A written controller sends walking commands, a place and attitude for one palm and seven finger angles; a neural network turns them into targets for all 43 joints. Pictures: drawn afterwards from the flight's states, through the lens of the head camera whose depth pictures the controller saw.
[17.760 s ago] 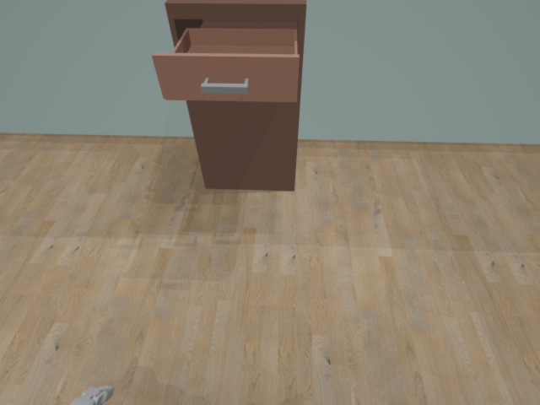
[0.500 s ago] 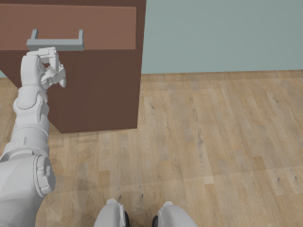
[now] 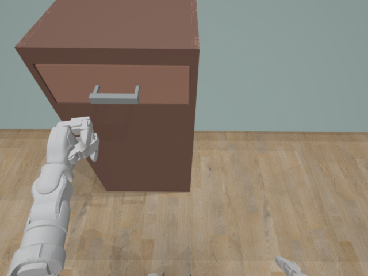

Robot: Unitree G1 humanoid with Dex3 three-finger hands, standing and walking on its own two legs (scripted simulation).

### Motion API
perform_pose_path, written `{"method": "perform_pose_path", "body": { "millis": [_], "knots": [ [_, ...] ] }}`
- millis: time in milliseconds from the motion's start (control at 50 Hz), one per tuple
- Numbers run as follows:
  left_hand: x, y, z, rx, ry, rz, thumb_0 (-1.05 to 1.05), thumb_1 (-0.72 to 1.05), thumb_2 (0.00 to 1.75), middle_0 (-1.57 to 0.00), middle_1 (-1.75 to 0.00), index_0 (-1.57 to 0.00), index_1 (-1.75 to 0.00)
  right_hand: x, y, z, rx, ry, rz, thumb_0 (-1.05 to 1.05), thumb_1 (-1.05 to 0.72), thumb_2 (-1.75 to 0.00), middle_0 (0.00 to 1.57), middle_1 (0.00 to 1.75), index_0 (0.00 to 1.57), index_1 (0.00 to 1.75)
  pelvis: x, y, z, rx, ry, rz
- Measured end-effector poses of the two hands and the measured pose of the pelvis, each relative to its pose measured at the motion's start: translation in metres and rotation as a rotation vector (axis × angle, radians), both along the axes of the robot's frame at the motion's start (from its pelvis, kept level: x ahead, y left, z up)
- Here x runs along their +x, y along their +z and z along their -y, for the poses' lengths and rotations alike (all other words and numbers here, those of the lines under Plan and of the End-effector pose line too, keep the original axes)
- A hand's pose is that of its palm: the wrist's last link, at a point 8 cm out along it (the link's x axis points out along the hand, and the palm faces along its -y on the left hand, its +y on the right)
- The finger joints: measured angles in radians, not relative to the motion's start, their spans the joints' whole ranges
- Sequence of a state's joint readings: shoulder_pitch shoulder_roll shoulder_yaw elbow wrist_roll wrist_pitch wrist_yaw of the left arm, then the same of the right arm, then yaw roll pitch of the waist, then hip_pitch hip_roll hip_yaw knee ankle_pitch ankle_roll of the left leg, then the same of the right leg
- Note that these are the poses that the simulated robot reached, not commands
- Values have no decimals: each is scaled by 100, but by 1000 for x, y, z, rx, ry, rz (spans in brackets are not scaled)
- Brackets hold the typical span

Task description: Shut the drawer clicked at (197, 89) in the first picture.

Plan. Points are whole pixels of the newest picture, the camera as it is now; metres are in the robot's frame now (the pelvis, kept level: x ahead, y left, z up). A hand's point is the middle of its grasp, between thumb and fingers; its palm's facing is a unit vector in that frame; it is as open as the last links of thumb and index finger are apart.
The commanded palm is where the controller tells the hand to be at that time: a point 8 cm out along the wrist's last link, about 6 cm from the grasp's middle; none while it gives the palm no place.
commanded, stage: draw the hand back to the body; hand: left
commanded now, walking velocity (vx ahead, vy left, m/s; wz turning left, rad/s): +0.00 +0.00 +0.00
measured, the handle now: (115, 93) +0.60 +0.21 +0.03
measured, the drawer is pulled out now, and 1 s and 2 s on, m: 0.00 0.00 0.00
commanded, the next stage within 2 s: step back with the hand held close in 0.98 s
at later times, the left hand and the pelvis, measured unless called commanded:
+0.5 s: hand (48, 187) +0.24 +0.22 +0.15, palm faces +0.30 -0.90 -0.30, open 3.3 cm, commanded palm +0.19 +0.26 +0.17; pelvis -0.01 -0.01 +0.04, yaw +0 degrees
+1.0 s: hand (1, 230) +0.17 +0.23 +0.19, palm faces +0.40 -0.82 -0.40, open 3.2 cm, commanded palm +0.12 +0.27 +0.21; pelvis +0.00 -0.02 +0.04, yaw +1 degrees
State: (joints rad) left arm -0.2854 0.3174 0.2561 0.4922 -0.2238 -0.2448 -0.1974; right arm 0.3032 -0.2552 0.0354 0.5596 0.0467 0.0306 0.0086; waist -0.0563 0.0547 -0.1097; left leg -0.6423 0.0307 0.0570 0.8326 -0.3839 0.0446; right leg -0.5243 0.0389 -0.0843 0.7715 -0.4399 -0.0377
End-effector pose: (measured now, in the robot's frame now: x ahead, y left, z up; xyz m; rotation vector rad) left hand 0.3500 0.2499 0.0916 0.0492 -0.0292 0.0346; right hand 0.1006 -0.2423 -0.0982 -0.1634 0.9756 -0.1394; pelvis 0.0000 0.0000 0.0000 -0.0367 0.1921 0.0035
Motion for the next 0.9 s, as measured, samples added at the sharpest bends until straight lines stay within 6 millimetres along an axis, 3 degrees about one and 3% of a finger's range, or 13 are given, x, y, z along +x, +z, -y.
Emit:
{"method": "perform_pose_path", "body": {
  "millis": [120, 240, 400, 780, 900],
  "knots": [
    [-36, 15, 4, -9, -38, 9, 2, 89, 90, -140, -160, -140, -160, 26, 15, 3, -18, 45, 122, 0, -91, -90, 20, 30, 20, 30, -10, 5, 3, 7, 16, 61],
    [-74, 36, 5, 162, 93, -23, 2, 89, 90, -140, -160, -140, -160, 43, 35, 1, -24, 43, 200, 1, -91, -90, 20, 30, 20, 30, -15, 19, 6, 23, 3, 133],
    [-119, 58, -8, 231, 239, -23, 2, 89, 90, -141, -159, -140, -160, 61, 51, -7, -24, 87, 234, 1, -91, -90, 20, 30, 20, 30, -14, 33, 12, 31, 6, 213],
    [-204, 116, -10, 384, 327, 78, 2, 89, 90, -141, -159, -140, -160, 83, 59, -11, 2, 136, 287, 1, -90, -90, 20, 30, 20, 30, 1, 41, 15, 33, 5, 275],
    [-222, 128, -12, 423, 353, 105, 1, 89, 90, -141, -159, -140, -160, 87, 60, -12, 0, 139, 302, 1, -90, -90, 20, 30, 20, 30, 1, 41, 15, 33, 11, 280]
  ]
}}
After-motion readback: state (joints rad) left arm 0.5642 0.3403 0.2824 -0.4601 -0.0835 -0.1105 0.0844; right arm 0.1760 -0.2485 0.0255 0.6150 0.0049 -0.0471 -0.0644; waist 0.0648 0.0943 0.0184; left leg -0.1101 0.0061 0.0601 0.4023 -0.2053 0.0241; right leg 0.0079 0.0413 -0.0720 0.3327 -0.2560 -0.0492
